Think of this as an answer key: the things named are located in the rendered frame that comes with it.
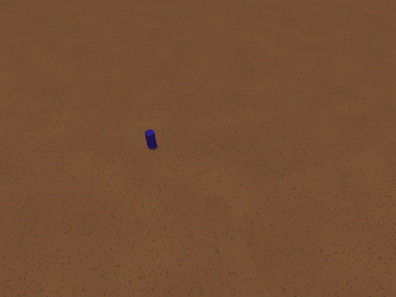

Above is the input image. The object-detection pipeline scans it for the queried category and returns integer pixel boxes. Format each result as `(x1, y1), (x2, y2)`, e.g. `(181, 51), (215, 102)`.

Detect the can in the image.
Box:
(145, 129), (157, 149)

